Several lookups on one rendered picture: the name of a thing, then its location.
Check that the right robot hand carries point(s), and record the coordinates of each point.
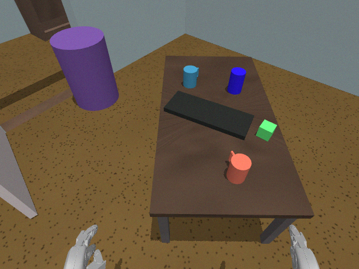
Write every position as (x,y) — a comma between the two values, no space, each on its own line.
(302,257)

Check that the left robot hand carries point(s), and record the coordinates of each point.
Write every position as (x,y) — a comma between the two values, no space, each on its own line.
(79,255)

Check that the bookshelf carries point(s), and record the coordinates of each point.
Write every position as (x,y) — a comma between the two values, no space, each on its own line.
(44,18)

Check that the coffee table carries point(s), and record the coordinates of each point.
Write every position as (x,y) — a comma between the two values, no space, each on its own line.
(191,160)

